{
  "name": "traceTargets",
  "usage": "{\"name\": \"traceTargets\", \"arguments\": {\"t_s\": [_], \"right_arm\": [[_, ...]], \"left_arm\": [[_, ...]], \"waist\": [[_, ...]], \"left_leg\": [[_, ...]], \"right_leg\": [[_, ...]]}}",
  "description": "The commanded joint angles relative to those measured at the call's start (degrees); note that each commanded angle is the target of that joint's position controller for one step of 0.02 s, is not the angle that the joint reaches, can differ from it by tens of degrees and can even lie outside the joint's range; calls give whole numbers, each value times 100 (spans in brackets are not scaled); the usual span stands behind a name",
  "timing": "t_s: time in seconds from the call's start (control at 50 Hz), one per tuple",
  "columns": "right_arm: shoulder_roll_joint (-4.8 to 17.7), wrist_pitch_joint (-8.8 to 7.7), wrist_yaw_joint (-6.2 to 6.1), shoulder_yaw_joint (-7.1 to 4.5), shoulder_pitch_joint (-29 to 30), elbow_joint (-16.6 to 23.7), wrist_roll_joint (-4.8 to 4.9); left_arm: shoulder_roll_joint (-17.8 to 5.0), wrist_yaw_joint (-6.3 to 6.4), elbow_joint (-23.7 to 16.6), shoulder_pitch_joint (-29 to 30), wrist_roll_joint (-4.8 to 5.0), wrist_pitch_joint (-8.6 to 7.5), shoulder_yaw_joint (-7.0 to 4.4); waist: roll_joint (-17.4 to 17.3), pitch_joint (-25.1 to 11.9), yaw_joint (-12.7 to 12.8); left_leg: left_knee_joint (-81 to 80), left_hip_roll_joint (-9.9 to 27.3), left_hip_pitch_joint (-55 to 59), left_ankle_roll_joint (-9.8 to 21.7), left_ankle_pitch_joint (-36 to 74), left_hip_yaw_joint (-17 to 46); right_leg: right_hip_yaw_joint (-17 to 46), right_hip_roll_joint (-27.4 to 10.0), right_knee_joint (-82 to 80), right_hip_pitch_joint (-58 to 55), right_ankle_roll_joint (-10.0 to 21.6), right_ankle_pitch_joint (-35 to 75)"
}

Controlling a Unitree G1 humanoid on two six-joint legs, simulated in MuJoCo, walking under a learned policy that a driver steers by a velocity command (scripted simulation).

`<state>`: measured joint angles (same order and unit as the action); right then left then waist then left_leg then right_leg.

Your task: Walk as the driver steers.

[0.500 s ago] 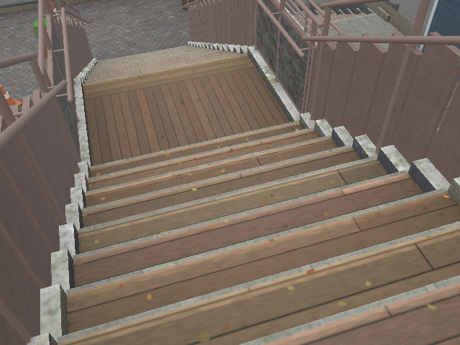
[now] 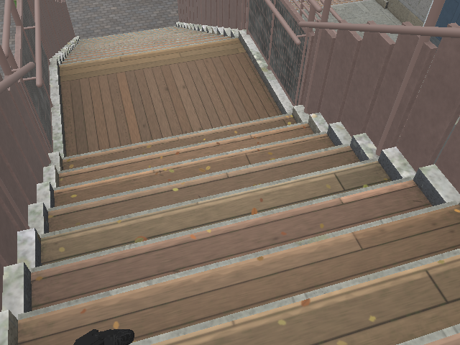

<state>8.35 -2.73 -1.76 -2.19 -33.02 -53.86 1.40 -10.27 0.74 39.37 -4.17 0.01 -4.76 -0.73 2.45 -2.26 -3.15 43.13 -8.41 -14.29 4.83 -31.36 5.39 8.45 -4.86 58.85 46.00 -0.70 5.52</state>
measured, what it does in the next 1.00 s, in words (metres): goes down, turning left: right foot 0.16 m lower, then left foot 0.16 m lower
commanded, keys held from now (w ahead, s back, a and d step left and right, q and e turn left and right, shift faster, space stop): w+q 0.92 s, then w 0.08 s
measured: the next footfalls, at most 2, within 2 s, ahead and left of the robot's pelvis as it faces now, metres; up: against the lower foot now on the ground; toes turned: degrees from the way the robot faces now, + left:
right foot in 0.20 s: +0.31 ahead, -0.17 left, -0.16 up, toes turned +13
left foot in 0.84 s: +0.53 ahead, +0.15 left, -0.32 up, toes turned +28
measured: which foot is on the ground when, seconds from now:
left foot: down 0.00-0.20, up 0.22-0.82, down 0.84-1.00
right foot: up 0.00-0.18, down 0.20-0.84, up 0.86-1.00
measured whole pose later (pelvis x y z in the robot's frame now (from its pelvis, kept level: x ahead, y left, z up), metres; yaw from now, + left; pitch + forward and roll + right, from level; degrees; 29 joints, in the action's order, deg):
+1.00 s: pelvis +0.51 +0.06 -0.30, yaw +35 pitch +2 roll +0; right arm 11.9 -0.3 1.3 -2.1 -16.0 -47.9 0.8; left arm -13.5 2.7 46.2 -16.6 0.6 -3.6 -2.2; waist 0.7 0.9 2.5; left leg 37.1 -7.9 -23.0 6.1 -15.5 3.4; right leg 5.3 -5.1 91.0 40.9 -3.3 -23.4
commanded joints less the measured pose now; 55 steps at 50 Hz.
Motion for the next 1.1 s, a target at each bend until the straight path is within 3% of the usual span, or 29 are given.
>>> {"name": "traceTargets", "arguments": {"t_s": [0.02,0.08,0.12,0.18,0.2,0.22,0.24,0.26,0.28,0.32,0.36,0.44,0.46,0.5,0.62,0.7,0.78,0.8,0.82,0.84,0.86,0.88,0.9,0.92,0.96,0.98,1.02,1.06,1.1], "right_arm": [[647,-111,-147,-157,-220,563,199],[666,130,-237,-152,-190,502,24],[699,220,-283,-178,7,512,45],[858,271,-210,-192,349,323,72],[509,165,-88,-140,98,100,88],[164,78,35,-69,-922,69,133],[292,11,40,-41,-1533,270,311],[474,78,-57,-43,-873,682,339],[721,243,-204,-140,215,814,242],[782,515,-301,-159,649,1043,123],[970,383,-255,-323,561,885,17],[479,285,-7,-257,1053,1095,-53],[542,300,73,-257,933,1043,-51],[876,301,169,-348,1499,1262,-24],[560,155,456,-216,2604,1658,-187],[436,174,593,-104,3402,2056,8],[570,203,636,-81,3271,2032,77],[785,252,552,-204,2314,1709,134],[1227,247,454,-418,1323,1319,-14],[1596,253,460,-498,383,913,-71],[1849,199,502,-395,437,972,-156],[1742,227,505,-420,93,1010,56],[1758,283,385,-447,-19,865,88],[1638,280,323,-398,695,907,-2],[1048,97,305,-139,1761,1145,-149],[834,56,242,-53,2213,1178,-61],[1020,61,34,-94,1941,895,-143],[1459,38,19,-214,1743,775,-217],[1104,-93,24,-165,1136,551,-25]], "left_arm": [[-582,-166,-440,676,-101,-170,-159],[-180,-389,-887,1494,-60,-233,-53],[-241,-356,-850,632,42,-50,-159],[-880,-209,-21,-1860,75,8,-510],[-1028,-242,463,-3187,-21,24,-556],[-1085,-335,667,-3419,-119,6,-422],[-1337,-414,669,-3102,-8,89,-492],[-1431,-452,794,-2793,152,141,-556],[-716,-420,739,-2183,56,175,-377],[-448,-427,674,-1090,-87,11,-199],[-134,-329,854,-903,-41,-226,-111],[-571,-1,1496,-2059,-134,-156,-191],[-843,-24,1485,-2027,-191,-169,-232],[-657,-10,1475,-2087,10,-161,-210],[-565,229,1635,-2679,-96,-63,-111],[-692,263,1580,-2987,-45,94,-161],[-1004,223,1433,-2625,102,268,-309],[-1168,190,1477,-2398,94,256,-365],[-1062,130,1403,-2269,66,171,-327],[-1041,115,1398,-2192,4,75,-337],[-461,-12,1250,-3267,-63,-71,-146],[-973,-107,907,-2996,56,-217,-207],[-980,1,366,-2094,218,-222,-194],[-947,113,197,-1423,341,-167,-189],[-985,258,380,-1669,164,31,-245],[-899,285,410,-1798,13,138,-299],[-678,248,204,-1617,-271,158,-299],[-631,129,462,-2287,-88,154,-311],[-1085,101,54,-1224,17,125,-465]], "waist": [[-442,328,-204],[-587,609,-684],[-1174,347,-336],[-713,-59,1041],[-20,-513,1474],[1387,-870,931],[2551,-1302,451],[1959,-1064,363],[376,-190,472],[-26,764,41],[162,738,-210],[429,308,46],[261,129,-48],[-91,286,79],[37,814,665],[28,1188,1164],[70,1106,965],[170,778,426],[-293,151,-54],[-1071,-280,-511],[-1949,-1519,106],[-1736,-2525,-351],[-1429,-2358,-474],[-207,-1212,-144],[407,-147,553],[271,385,865],[-224,38,828],[-560,-518,954],[-563,6,463]], "left_leg": [[-241,1099,932,1003,2328,2164],[-114,606,-794,601,1092,1501],[399,610,-867,601,1202,1736],[3159,400,-790,179,1464,1506],[5428,-184,-2134,-168,-925,1281],[7412,-270,-3679,-316,-2149,1350],[8068,-36,-4228,-504,-1617,1169],[7563,295,-4644,-584,-674,596],[7250,651,-4549,-410,266,138],[6017,1081,-3862,-196,1451,592],[4648,1242,-3208,30,2357,993],[2634,1143,-3581,-191,3263,1052],[2754,1108,-3542,-146,3632,991],[1799,1140,-3941,-5,4521,1275],[-44,820,-2834,-31,6537,406],[-1095,877,-3234,-177,6010,171],[-1469,925,-1828,-61,4192,-649],[-1700,995,-810,160,3992,-570],[-2070,514,833,329,4932,-1054],[-1796,1137,2682,834,7229,-272],[430,2105,4778,1703,8415,1077],[-154,2566,4988,2479,6880,2038],[-1562,2788,4483,2518,3997,2969],[-2136,2743,3189,2068,1711,3369],[-2018,2633,584,1694,1552,3230],[-1911,2084,-843,1386,2727,2256],[-1853,1528,-1487,1265,3945,1598],[-1459,1503,-1326,1253,4647,1412],[-1119,1591,-365,1189,2942,1836]], "right_leg": [[138,199,-1480,762,128,1223],[-426,650,-3487,-1677,-31,2697],[4,460,-3396,-2678,6,2175],[-79,-90,-3832,-4624,170,1604],[456,-711,-3093,-6313,368,2147],[610,-1105,-1476,-7429,387,3905],[1947,-1819,-2173,-7275,870,3064],[2807,-2190,-3413,-6422,1547,-1076],[2563,-1765,-4325,-5008,1454,-3496],[2247,-1595,-4383,-2697,1407,-3704],[1172,-962,-4083,-1980,770,-2225],[469,-977,-3774,-3139,1126,372],[444,-1043,-3591,-3230,1158,308],[25,-808,-3457,-3646,780,-698],[-921,-552,-2681,-2916,532,-1648],[-879,-824,-1607,-3623,614,-1657],[-939,-1099,-619,-3311,684,-251],[-883,-1190,360,-3194,677,480],[-1326,-681,1829,-2837,484,1170],[-1687,-29,4703,-1335,37,-2091],[-858,212,6531,725,-184,-6065],[-201,158,6196,961,-337,-5838],[-300,217,5718,1469,-390,-5322],[-344,-25,4801,1841,-191,-4083],[11,-257,3267,1085,-123,-2423],[-134,-326,2164,250,-327,-1856],[-385,-211,966,-941,-483,-1410],[-435,-36,1234,-1478,-449,-306],[178,-186,237,133,-224,513]]}}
